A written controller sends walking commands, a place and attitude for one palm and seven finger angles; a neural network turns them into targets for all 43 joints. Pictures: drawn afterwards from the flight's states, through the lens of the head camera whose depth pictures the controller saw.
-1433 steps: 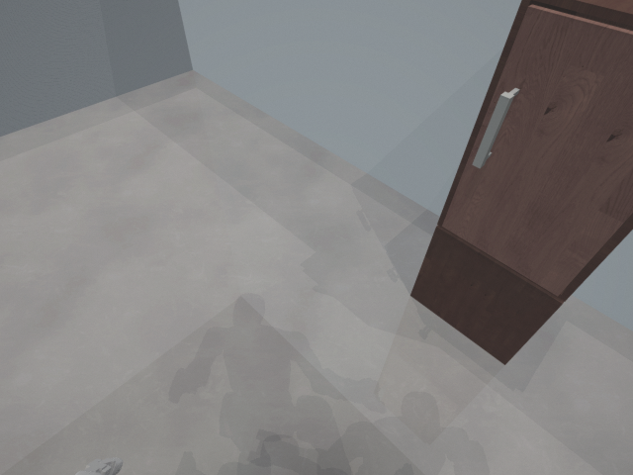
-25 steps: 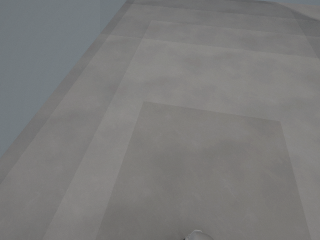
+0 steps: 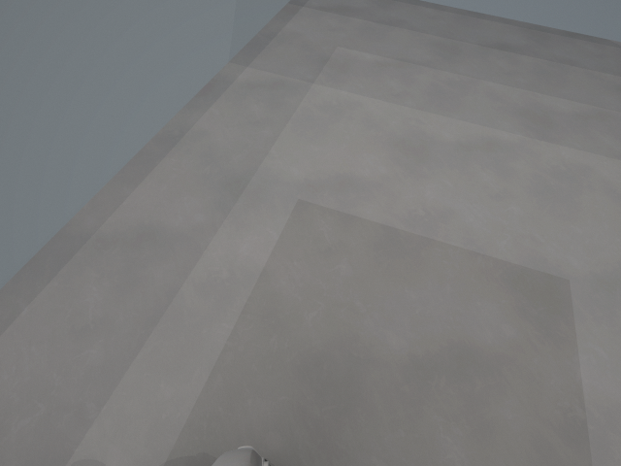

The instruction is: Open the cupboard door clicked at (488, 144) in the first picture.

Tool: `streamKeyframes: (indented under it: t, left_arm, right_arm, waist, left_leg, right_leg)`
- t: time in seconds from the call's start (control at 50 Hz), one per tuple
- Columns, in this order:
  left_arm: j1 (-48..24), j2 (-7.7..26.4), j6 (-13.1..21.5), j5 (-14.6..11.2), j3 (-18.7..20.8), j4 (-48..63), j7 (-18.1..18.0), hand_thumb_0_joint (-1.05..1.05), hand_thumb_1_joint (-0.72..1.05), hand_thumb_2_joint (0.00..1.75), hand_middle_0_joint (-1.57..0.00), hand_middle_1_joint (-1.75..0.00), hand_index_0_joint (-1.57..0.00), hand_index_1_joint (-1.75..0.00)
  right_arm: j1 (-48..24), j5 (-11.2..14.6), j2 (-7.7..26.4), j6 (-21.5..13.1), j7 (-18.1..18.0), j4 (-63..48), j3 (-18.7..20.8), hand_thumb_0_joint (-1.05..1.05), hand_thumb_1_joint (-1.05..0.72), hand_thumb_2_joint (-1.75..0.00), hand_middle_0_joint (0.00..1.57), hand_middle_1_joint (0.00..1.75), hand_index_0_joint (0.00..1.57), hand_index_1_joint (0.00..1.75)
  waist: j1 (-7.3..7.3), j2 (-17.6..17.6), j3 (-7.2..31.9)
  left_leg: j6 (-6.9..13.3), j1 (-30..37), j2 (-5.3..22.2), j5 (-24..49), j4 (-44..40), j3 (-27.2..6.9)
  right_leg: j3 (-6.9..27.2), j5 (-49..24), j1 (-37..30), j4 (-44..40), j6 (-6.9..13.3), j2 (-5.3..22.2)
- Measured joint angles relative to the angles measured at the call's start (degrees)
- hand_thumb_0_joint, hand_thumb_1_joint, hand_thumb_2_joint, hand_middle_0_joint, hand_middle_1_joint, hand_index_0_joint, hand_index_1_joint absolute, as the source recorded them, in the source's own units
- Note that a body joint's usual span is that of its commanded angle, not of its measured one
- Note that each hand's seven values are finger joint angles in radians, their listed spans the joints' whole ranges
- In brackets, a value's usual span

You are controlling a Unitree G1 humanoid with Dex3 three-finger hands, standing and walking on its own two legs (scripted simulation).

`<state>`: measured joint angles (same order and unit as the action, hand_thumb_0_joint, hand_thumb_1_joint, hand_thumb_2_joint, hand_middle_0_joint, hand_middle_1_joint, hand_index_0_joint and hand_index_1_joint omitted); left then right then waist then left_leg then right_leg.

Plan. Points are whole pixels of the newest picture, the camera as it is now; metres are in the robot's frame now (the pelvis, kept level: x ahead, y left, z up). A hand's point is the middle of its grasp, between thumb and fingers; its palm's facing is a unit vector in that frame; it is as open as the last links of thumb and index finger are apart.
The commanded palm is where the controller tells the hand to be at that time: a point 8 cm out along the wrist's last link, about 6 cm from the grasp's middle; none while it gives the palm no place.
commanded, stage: turn to face it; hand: left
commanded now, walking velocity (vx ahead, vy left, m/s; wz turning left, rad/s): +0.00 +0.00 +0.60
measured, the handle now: out of the picture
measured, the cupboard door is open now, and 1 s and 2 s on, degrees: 47 47 47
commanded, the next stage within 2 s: none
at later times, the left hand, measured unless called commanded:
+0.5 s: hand (190, 464) +0.14 +0.17 -0.13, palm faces +0.28 -0.92 -0.28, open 7.3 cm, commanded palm none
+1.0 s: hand out of the picture +0.09 +0.16 -0.14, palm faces +0.58 -0.75 -0.32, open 7.4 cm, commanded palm none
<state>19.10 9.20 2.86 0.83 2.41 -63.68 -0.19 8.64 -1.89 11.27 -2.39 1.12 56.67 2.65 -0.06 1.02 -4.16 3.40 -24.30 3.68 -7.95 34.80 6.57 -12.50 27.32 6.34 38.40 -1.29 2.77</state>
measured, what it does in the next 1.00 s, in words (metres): walks ahead, turning left: right foot, then left foot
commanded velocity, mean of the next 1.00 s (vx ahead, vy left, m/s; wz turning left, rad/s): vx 0.00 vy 0.00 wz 0.60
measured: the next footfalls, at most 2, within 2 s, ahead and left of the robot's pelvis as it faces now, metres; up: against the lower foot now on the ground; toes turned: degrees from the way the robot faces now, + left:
right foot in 0.36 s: +0.15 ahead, -0.17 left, +0.00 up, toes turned +10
left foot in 0.68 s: +0.11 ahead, +0.08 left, +0.00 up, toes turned +31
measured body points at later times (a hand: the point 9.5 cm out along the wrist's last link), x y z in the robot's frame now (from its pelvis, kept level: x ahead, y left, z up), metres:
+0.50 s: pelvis +0.09 -0.06 +0.01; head +0.13 -0.06 +0.46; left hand +0.13 +0.22 -0.11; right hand +0.22 -0.30 -0.14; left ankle +0.04 +0.06 -0.65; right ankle +0.11 -0.18 -0.72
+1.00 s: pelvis +0.15 -0.08 +0.00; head +0.20 -0.07 +0.45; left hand +0.06 +0.20 -0.12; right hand +0.38 -0.24 -0.15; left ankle +0.07 +0.05 -0.71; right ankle +0.22 -0.17 -0.72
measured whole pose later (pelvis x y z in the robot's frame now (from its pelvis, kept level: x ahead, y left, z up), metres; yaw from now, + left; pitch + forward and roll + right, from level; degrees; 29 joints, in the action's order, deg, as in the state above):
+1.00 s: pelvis +0.15 -0.08 +0.00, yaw +37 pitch +1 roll +1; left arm 9.9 14.7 -0.7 1.5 3.6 -49.1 -0.4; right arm 8.6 -1.3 14.5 3.8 1.0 51.4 4.1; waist -0.3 -1.2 -5.4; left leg -2.3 -23.4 -0.5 -24.5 44.1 -5.2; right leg -3.6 18.8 19.3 37.6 -0.6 3.4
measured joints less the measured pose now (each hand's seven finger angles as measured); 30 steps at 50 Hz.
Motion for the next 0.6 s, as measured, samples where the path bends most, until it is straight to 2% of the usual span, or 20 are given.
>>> streamKeyframes:
  t: [0.02, 0.06, 0.08, 0.12, 0.18, 0.24, 0.32, 0.36, 0.38, 0.42, 0.46, 0.48, 0.52, 0.6]
  left_arm:
    - [-0.38, 0.39, -0.84, -0.06, 0.02, 0.21, -0.05, 0.00, 0.92, 0.90, -0.20, -0.30, -0.20, -0.30]
    - [-2.06, 1.19, -2.21, 0.02, 0.33, 0.91, -0.26, 0.00, 0.91, 0.90, -0.20, -0.30, -0.20, -0.30]
    - [-3.24, 1.51, -2.64, 0.10, 0.58, 1.53, -0.25, 0.01, 0.91, 0.90, -0.20, -0.30, -0.20, -0.30]
    - [-5.69, 1.97, -3.11, 0.18, 1.06, 3.41, -0.14, 0.01, 0.91, 0.90, -0.20, -0.30, -0.20, -0.30]
    - [-8.67, 2.38, -3.47, 0.23, 1.51, 6.68, 0.02, 0.01, 0.91, 0.90, -0.19, -0.30, -0.20, -0.30]
    - [-10.87, 2.83, -3.91, 0.31, 1.78, 9.23, 0.01, 0.01, 0.91, 0.90, -0.19, -0.30, -0.20, -0.30]
    - [-12.60, 3.48, -3.98, 0.31, 1.80, 11.66, -0.04, 0.00, 0.91, 0.90, -0.19, -0.30, -0.20, -0.30]
    - [-12.40, 4.07, -3.37, 0.36, 1.67, 12.99, -0.07, 0.00, 0.91, 0.90, -0.19, -0.30, -0.20, -0.30]
    - [-12.18, 4.37, -2.86, 0.62, 1.69, 13.56, -0.25, 0.00, 0.91, 0.90, -0.19, -0.30, -0.20, -0.30]
    - [-12.14, 3.67, -2.70, 0.88, 1.23, 13.72, -0.56, 0.00, 0.91, 0.90, -0.19, -0.30, -0.20, -0.30]
    - [-11.29, 3.00, -2.92, 0.87, 0.82, 13.81, -0.86, 0.00, 0.91, 0.90, -0.19, -0.30, -0.20, -0.30]
    - [-10.82, 2.80, -3.05, 0.88, 0.71, 13.74, -0.99, 0.00, 0.91, 0.90, -0.20, -0.30, -0.20, -0.30]
    - [-10.02, 2.66, -3.03, 0.90, 0.50, 13.45, -1.03, 0.00, 0.91, 0.90, -0.20, -0.30, -0.20, -0.30]
    - [-8.63, 2.81, -2.54, 1.02, 0.06, 12.85, -0.64, 0.00, 0.91, 0.90, -0.20, -0.30, -0.20, -0.30]
  right_arm:
    - [-0.49, 0.04, -0.14, -0.17, -0.36, -0.47, -0.17, 0.01, -0.93, -0.90, 0.19, 0.30, 0.20, 0.30]
    - [-0.49, 0.14, -0.34, -0.15, -1.06, -1.27, -0.51, 0.01, -0.92, -0.90, 0.19, 0.30, 0.20, 0.30]
    - [-0.23, 0.16, -0.40, -0.02, -1.38, -1.49, -0.62, 0.00, -0.92, -0.90, 0.19, 0.30, 0.20, 0.30]
    - [0.29, 0.17, -0.46, 0.43, -1.74, -1.47, -0.87, 0.00, -0.92, -0.90, 0.20, 0.30, 0.20, 0.30]
    - [0.90, 0.14, -0.54, 1.53, -1.60, -1.21, -1.03, 0.00, -0.92, -0.90, 0.20, 0.30, 0.20, 0.30]
    - [1.49, -0.03, -0.72, 2.66, -1.14, -1.42, -0.68, 0.00, -0.91, -0.90, 0.20, 0.30, 0.21, 0.30]
    - [2.18, -0.13, -0.56, 4.01, -0.69, -2.13, 0.25, 0.01, -0.91, -0.90, 0.20, 0.30, 0.21, 0.30]
    - [2.95, 0.19, -0.36, 4.62, -0.53, -2.64, 0.78, 0.01, -0.91, -0.90, 0.20, 0.30, 0.21, 0.30]
    - [3.06, 0.41, -0.19, 4.91, -0.43, -2.80, 1.09, 0.01, -0.91, -0.90, 0.20, 0.30, 0.21, 0.30]
    - [2.67, 0.48, 1.17, 5.56, -0.22, -2.78, 1.86, 0.01, -0.91, -0.90, 0.20, 0.30, 0.21, 0.30]
    - [2.42, 0.45, 2.27, 6.20, 0.01, -2.67, 2.40, 0.01, -0.91, -0.90, 0.20, 0.30, 0.21, 0.30]
    - [2.28, 0.46, 2.58, 6.38, 0.14, -2.70, 2.52, 0.01, -0.91, -0.90, 0.20, 0.30, 0.20, 0.30]
    - [1.99, 0.57, 2.80, 6.46, 0.35, -2.99, 2.46, 0.01, -0.91, -0.90, 0.20, 0.30, 0.20, 0.30]
    - [0.61, 0.84, 3.03, 6.10, 0.68, -3.86, 1.82, 0.01, -0.91, -0.90, 0.19, 0.30, 0.20, 0.30]
  waist:
    - [-0.08, 0.63, -0.45]
    - [0.03, 1.17, -0.72]
    - [0.14, 1.15, -0.76]
    - [0.50, 0.88, -0.85]
    - [0.62, 0.03, -0.55]
    - [-0.05, -0.91, 0.02]
    - [-1.32, -2.36, 0.54]
    - [-1.56, -2.14, 1.27]
    - [-1.23, -1.49, 1.48]
    - [-1.57, -2.49, 0.68]
    - [-1.83, -2.63, 0.42]
    - [-1.98, -2.27, 0.32]
    - [-2.13, -0.96, -0.04]
    - [-1.35, 1.53, -1.51]
  left_leg:
    - [0.59, -0.39, -0.61, -2.84, 2.09, -0.11]
    - [0.57, -0.24, -1.56, -5.40, 2.97, -0.79]
    - [-0.15, 0.19, -1.97, -5.15, 2.14, -1.36]
    - [-0.44, 1.25, -2.80, -4.12, -0.18, -2.57]
    - [-0.51, 2.57, -3.49, -2.96, -3.17, -4.57]
    - [-1.29, 3.27, -3.81, -2.53, -4.66, -6.83]
    - [-2.89, 3.15, -3.89, -3.33, -4.02, -10.08]
    - [-3.94, 2.18, -4.66, -4.67, -1.90, -11.40]
    - [-4.33, 1.04, -5.22, -8.34, 0.94, -11.15]
    - [-4.80, -2.21, -5.07, -17.03, 12.42, -10.05]
    - [-5.47, -4.95, -4.38, -18.70, 23.68, -7.79]
    - [-5.86, -5.48, -3.84, -18.61, 26.62, -6.61]
    - [-6.58, -4.79, -2.86, -18.59, 26.18, -4.45]
    - [-6.83, -0.23, -2.30, -18.04, 13.71, -1.58]
  right_leg:
    - [2.44, 2.79, 3.70, 9.38, -0.35, 0.14]
    - [6.31, 3.51, 10.87, 23.60, -1.01, -0.39]
    - [7.41, 2.31, 13.78, 27.19, -1.42, -0.33]
    - [9.08, -0.54, 18.03, 28.48, -2.15, 0.26]
    - [10.88, -3.27, 21.23, 23.47, -2.71, 1.09]
    - [11.72, -4.42, 21.44, 16.59, -2.92, 1.29]
    - [11.52, -5.58, 17.39, 5.10, -2.66, -0.11]
    - [11.37, -8.17, 12.92, -4.40, -2.01, -0.40]
    - [11.49, -12.96, 12.44, -6.42, -0.90, 0.11]
    - [9.62, -11.89, 12.01, -4.24, 0.25, 0.59]
    - [7.87, -9.71, 10.15, -4.98, 0.56, 1.44]
    - [7.11, -9.38, 9.13, -5.91, 0.57, 1.93]
    - [5.68, -9.48, 7.37, -7.70, 0.44, 3.12]
    - [2.89, -8.46, 5.61, -8.04, 0.14, 5.33]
